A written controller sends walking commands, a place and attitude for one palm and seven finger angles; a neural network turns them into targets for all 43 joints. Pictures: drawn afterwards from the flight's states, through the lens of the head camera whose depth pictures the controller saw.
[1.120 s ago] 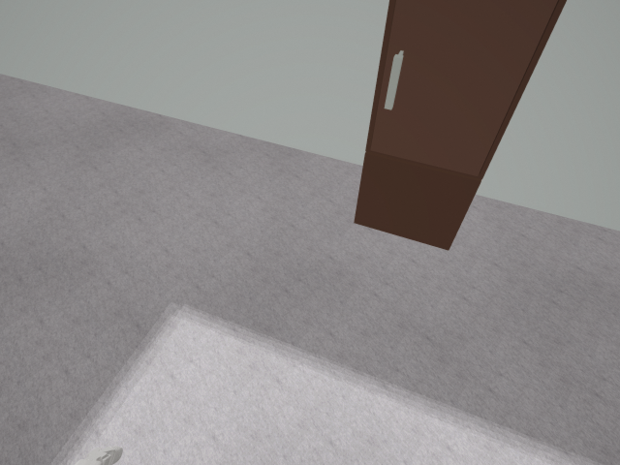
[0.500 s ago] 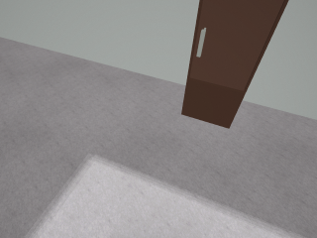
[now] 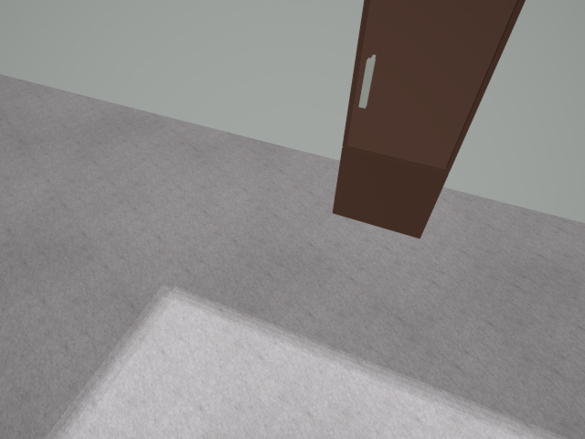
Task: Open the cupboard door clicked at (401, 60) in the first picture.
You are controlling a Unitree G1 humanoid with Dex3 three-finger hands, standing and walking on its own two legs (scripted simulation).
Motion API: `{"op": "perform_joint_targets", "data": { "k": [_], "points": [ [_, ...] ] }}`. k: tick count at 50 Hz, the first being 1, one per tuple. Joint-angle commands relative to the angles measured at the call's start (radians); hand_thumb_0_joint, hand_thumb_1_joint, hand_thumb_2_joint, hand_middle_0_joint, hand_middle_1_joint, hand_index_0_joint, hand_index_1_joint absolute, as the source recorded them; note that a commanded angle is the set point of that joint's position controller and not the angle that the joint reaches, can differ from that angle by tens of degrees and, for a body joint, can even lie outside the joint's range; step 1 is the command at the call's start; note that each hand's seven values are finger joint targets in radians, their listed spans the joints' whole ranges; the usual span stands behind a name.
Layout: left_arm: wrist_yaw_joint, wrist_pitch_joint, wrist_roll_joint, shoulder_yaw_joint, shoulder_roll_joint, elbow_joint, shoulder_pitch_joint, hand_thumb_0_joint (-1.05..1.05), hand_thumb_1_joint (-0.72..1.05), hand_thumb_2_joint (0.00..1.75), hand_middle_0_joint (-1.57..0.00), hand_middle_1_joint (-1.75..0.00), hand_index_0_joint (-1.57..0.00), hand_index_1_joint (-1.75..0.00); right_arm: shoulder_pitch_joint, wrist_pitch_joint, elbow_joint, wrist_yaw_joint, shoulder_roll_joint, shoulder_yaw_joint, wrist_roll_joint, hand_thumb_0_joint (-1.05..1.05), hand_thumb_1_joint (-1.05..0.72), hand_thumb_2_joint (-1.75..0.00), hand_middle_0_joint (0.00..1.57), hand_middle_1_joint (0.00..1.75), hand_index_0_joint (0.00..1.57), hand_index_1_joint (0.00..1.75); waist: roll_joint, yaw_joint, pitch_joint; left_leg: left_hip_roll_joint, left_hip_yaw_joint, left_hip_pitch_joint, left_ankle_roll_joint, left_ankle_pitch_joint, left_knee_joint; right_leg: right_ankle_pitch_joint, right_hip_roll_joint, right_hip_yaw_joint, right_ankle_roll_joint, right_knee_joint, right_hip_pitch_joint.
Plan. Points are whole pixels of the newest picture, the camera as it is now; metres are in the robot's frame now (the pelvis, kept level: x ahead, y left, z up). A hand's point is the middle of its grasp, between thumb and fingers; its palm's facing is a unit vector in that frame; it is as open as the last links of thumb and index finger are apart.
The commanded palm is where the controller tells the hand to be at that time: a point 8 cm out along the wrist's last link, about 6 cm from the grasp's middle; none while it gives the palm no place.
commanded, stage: look at it before walking up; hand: left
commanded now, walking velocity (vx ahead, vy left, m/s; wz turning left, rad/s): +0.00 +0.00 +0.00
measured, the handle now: (368, 81) +1.21 -0.20 -0.07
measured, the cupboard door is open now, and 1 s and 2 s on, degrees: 0 0 0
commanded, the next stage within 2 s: walk to a spot facing it in 0.32 s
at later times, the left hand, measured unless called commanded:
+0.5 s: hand out of the picture +0.07 +0.25 -0.16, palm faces -0.01 -0.94 -0.33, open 7.4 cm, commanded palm none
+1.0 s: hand (213, 408) +0.22 +0.15 -0.20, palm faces -0.17 -0.97 -0.18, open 7.4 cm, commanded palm none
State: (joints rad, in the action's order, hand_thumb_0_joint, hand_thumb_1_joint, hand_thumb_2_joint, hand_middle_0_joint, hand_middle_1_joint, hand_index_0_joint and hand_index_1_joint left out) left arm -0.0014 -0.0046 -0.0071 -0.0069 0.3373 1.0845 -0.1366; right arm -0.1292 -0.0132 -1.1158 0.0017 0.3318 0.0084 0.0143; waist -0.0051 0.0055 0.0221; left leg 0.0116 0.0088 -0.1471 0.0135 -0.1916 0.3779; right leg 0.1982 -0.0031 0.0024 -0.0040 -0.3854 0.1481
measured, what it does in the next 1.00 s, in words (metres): walks ahead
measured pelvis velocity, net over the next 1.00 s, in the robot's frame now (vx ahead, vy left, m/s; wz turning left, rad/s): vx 0.14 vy -0.03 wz -0.19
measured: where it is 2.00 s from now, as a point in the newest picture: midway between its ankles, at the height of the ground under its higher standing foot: (330, 376)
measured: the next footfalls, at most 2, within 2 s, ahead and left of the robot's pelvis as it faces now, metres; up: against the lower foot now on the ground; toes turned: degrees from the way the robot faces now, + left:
right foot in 1.02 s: +0.24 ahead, -0.15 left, +0.00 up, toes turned -18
left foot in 1.42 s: +0.48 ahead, +0.04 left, +0.00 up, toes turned -6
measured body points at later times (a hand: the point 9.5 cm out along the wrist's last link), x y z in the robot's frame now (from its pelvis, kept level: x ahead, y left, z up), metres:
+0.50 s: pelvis +0.01 +0.00 +0.00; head +0.01 +0.00 +0.45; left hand +0.07 +0.29 -0.14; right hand +0.08 -0.29 -0.14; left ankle +0.01 +0.13 -0.75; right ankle +0.01 -0.12 -0.75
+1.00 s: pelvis +0.14 -0.03 -0.03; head +0.17 -0.04 +0.42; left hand +0.23 +0.20 -0.18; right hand +0.01 -0.22 -0.18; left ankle +0.01 +0.13 -0.74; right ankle +0.19 -0.13 -0.74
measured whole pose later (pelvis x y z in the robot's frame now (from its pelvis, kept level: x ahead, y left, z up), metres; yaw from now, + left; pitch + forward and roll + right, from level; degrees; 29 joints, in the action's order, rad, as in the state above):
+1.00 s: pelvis +0.14 -0.03 -0.03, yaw -11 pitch -1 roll -1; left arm 0.04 -0.01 -0.02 0.06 0.18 1.02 -0.24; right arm -0.45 -0.06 -1.15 0.03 0.16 -0.01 0.03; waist 0.02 0.02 0.08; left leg 0.12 -0.16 -0.01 0.05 -0.54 0.60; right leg 0.37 0.02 -0.13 -0.06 -0.77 0.45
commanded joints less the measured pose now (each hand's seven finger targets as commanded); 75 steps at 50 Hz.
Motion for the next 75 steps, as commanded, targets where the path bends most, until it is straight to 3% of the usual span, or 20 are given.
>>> {"op": "perform_joint_targets", "data": {
  "k": [1, 21, 23, 29, 37, 40, 41, 42, 46, 49, 50, 51, 52, 54, 58, 66, 69, 70, 72, 75],
  "points": [
    [-0.009, -0.022, -0.004, 0.042, 0.208, -0.062, 0.040, 0.00, 0.90, 0.90, -0.20, -0.30, -0.20, -0.30, 0.054, -0.022, 0.066, 0.010, 0.212, -0.044, -0.005, 0.00, -0.90, -0.90, 0.20, 0.30, 0.20, 0.30, 0.013, -0.008, -0.035, 0.101, 0.098, 0.003, -0.039, 0.074, -0.073, -0.038, 0.122, 0.110, -0.029, 0.078, 0.016],
    [-0.008, -0.022, -0.004, 0.040, 0.213, -0.054, 0.034, 0.00, 0.90, 0.90, -0.20, -0.30, -0.20, -0.30, 0.053, -0.020, 0.065, 0.009, 0.214, -0.041, -0.007, 0.00, -0.90, -0.90, 0.20, 0.30, 0.20, 0.30, 0.006, -0.009, -0.041, 0.102, 0.102, 0.012, -0.039, 0.087, -0.076, -0.052, 0.124, 0.106, -0.026, 0.084, 0.006],
    [-0.012, -0.003, -0.004, 0.016, 0.088, -0.024, -0.037, 0.00, 0.90, 0.90, -0.20, -0.30, -0.20, -0.30, -0.014, -0.004, 0.036, 0.006, 0.087, -0.012, 0.002, 0.00, -0.90, -0.90, 0.20, 0.30, 0.20, 0.30, 0.000, -0.006, -0.063, 0.097, 0.065, 0.030, -0.018, -0.009, -0.050, 0.066, 0.114, 0.112, -0.014, 0.077, 0.014],
    [0.015, 0.014, -0.016, 0.045, 0.088, -0.057, -0.130, 0.00, 0.90, 0.90, -0.20, -0.30, -0.20, -0.30, -0.079, 0.003, 0.066, 0.003, 0.097, -0.039, 0.011, 0.00, -0.90, -0.90, 0.20, 0.30, 0.20, 0.30, -0.013, -0.016, 0.113, 0.097, 0.049, -0.131, -0.043, -0.406, 0.008, 0.420, 0.070, 0.197, -0.067, 0.042, 0.170],
    [0.011, -0.029, -0.015, 0.077, 0.034, -0.073, -0.239, 0.00, 0.90, 0.90, -0.20, -0.30, -0.20, -0.30, -0.182, -0.048, 0.093, 0.012, 0.025, -0.055, 0.001, 0.00, -0.90, -0.90, 0.20, 0.30, 0.20, 0.30, -0.011, 0.002, 0.066, 0.114, 0.008, -0.118, -0.067, -0.230, 0.205, 0.137, 0.082, 0.269, -0.127, -0.144, 0.172],
    [0.013, -0.044, -0.007, 0.074, -0.038, -0.115, -0.144, 0.00, 0.90, 0.90, -0.20, -0.30, -0.20, -0.30, -0.375, -0.068, 0.030, 0.030, 0.065, -0.075, 0.011, 0.00, -0.90, -0.90, 0.20, 0.30, 0.20, 0.30, 0.242, 0.093, 0.016, 0.287, 0.224, 0.229, -0.164, 0.077, 0.029, -0.064, -0.045, 0.016, -0.065, -0.581, 0.468],
    [0.014, -0.056, -0.008, 0.065, -0.061, -0.163, -0.030, 0.00, 0.90, 0.90, -0.20, -0.30, -0.20, -0.30, -0.466, -0.072, -0.005, 0.036, 0.059, -0.079, 0.017, 0.00, -0.90, -0.90, 0.20, 0.30, 0.20, 0.30, 0.299, 0.133, 0.082, 0.398, 0.337, 0.369, -0.235, 0.330, -0.037, 0.316, -0.032, -0.034, -0.037, -0.724, 0.701],
    [0.016, -0.053, -0.012, 0.068, -0.051, -0.181, 0.048, 0.00, 0.90, 0.90, -0.20, -0.30, -0.20, -0.30, -0.483, -0.071, -0.015, 0.039, 0.028, -0.069, 0.017, 0.00, -0.90, -0.90, 0.20, 0.30, 0.20, 0.30, 0.191, 0.137, 0.153, 0.439, 0.312, 0.332, -0.247, 0.417, -0.040, 0.366, 0.047, 0.008, -0.038, -0.749, 0.746],
    [0.046, -0.028, -0.012, 0.071, -0.113, -0.169, 0.007, 0.00, 0.90, 0.90, -0.20, -0.30, -0.20, -0.30, -0.300, -0.070, 0.028, 0.038, 0.026, -0.067, 0.024, 0.00, -0.90, -0.90, 0.20, 0.30, 0.20, 0.30, 0.155, 0.017, 0.178, 0.339, 0.025, 0.051, -0.142, 0.209, -0.073, 0.282, 0.095, -0.084, -0.043, -0.463, 0.450],
    [0.036, -0.028, -0.018, 0.092, -0.069, -0.041, -0.383, 0.00, 0.90, 0.90, -0.20, -0.30, -0.20, -0.30, -0.218, -0.071, 0.042, 0.027, 0.049, -0.071, 0.002, 0.00, -0.90, -0.90, 0.20, 0.30, 0.20, 0.30, 0.049, -0.172, -0.024, 0.188, -0.201, -0.126, -0.068, 0.492, 0.338, 0.016, -0.042, -0.198, -0.077, -0.264, -0.136],
    [0.019, -0.040, -0.024, 0.113, 0.018, -0.010, -0.516, 0.00, 0.90, 0.90, -0.20, -0.30, -0.20, -0.30, -0.217, -0.076, 0.061, 0.013, 0.002, -0.063, -0.012, 0.00, -0.90, -0.90, 0.20, 0.30, 0.20, 0.30, -0.117, -0.220, -0.109, 0.137, -0.232, -0.279, -0.037, 0.292, 0.638, 0.088, 0.112, 0.006, -0.136, -0.161, -0.306],
    [0.005, -0.047, -0.015, 0.123, 0.093, -0.010, -0.544, 0.00, 0.90, 0.90, -0.20, -0.30, -0.20, -0.30, -0.196, -0.082, 0.102, 0.012, -0.064, -0.058, -0.023, 0.00, -0.90, -0.90, 0.20, 0.30, 0.20, 0.30, -0.247, -0.193, -0.138, 0.039, -0.178, -0.455, -0.012, -0.317, 0.911, 0.114, 0.380, 0.512, -0.262, 0.037, -0.338],
    [-0.001, -0.044, -0.001, 0.127, 0.124, -0.034, -0.469, 0.00, 0.90, 0.90, -0.20, -0.30, -0.20, -0.30, -0.107, -0.075, 0.127, 0.009, -0.066, -0.062, -0.014, 0.00, -0.90, -0.90, 0.20, 0.30, 0.20, 0.30, -0.188, -0.185, -0.055, 0.070, -0.081, -0.544, -0.022, -0.355, 1.029, 0.171, 0.425, 0.644, -0.311, 0.141, -0.233],
    [-0.014, -0.049, -0.010, 0.100, 0.039, -0.078, -0.295, 0.00, 0.90, 0.90, -0.20, -0.30, -0.20, -0.30, -0.070, -0.064, 0.135, 0.003, -0.079, -0.067, 0.006, 0.00, -0.90, -0.90, 0.20, 0.30, 0.20, 0.30, -0.030, -0.100, 0.082, 0.150, -0.012, -0.552, -0.021, -0.220, 1.009, 0.250, 0.398, 0.519, -0.280, 0.156, -0.006],
    [-0.018, -0.062, -0.022, 0.079, -0.019, -0.090, -0.186, 0.00, 0.90, 0.90, -0.20, -0.30, -0.20, -0.30, -0.206, -0.018, 0.088, -0.005, -0.119, -0.063, 0.015, 0.00, -0.90, -0.90, 0.20, 0.30, 0.20, 0.30, -0.058, 0.015, 0.043, 0.164, -0.064, -0.391, 0.015, -0.136, 0.756, 0.046, 0.268, 0.195, -0.200, 0.159, 0.164],
    [-0.010, -0.068, -0.018, 0.084, -0.003, -0.052, -0.229, 0.00, 0.90, 0.90, -0.20, -0.30, -0.20, -0.30, -0.041, -0.040, 0.169, -0.026, -0.122, -0.064, 0.005, 0.00, -0.90, -0.90, 0.20, 0.30, 0.20, 0.30, -0.092, -0.021, 0.054, 0.107, -0.120, -0.307, 0.014, -0.024, 0.331, -0.127, 0.223, 0.119, -0.168, 0.120, 0.043],
    [-0.013, -0.058, -0.013, 0.086, -0.018, -0.045, -0.225, 0.00, 0.90, 0.90, -0.20, -0.30, -0.20, -0.30, -0.110, -0.049, 0.144, -0.012, -0.097, -0.068, 0.006, 0.00, -0.90, -0.90, 0.20, 0.30, 0.20, 0.30, -0.057, 0.020, 0.049, 0.068, -0.150, -0.111, 0.004, 0.042, 0.171, -0.235, 0.178, 0.078, -0.125, -0.009, 0.068],
    [-0.013, -0.056, -0.010, 0.082, -0.043, -0.047, -0.232, 0.00, 0.90, 0.90, -0.20, -0.30, -0.20, -0.30, -0.218, -0.056, 0.109, -0.003, -0.058, -0.076, 0.012, 0.00, -0.90, -0.90, 0.20, 0.30, 0.20, 0.30, 0.013, 0.064, -0.008, 0.084, -0.119, 0.056, -0.013, 0.079, 0.110, -0.260, 0.129, 0.043, -0.099, -0.180, 0.112],
    [-0.003, -0.057, -0.004, 0.074, -0.110, -0.081, -0.279, 0.00, 0.90, 0.90, -0.20, -0.30, -0.20, -0.30, -0.406, -0.049, 0.075, 0.010, 0.104, -0.107, 0.022, 0.00, -0.90, -0.90, 0.20, 0.30, 0.20, 0.30, 0.346, 0.096, -0.157, 0.483, 0.365, 0.294, -0.186, 0.150, -0.075, 0.415, -0.040, -0.080, -0.026, -0.727, 0.388],
    [0.008, -0.046, -0.020, 0.080, -0.098, -0.084, -0.154, 0.00, 0.90, 0.90, -0.20, -0.30, -0.20, -0.30, -0.253, -0.051, 0.101, 0.020, -0.020, -0.078, 0.016, 0.00, -0.90, -0.90, 0.20, 0.30, 0.20, 0.30, 0.150, 0.060, 0.044, 0.426, 0.271, 0.024, -0.186, -0.102, -0.163, 0.232, 0.084, 0.008, -0.024, -0.904, 0.500]
  ]
}}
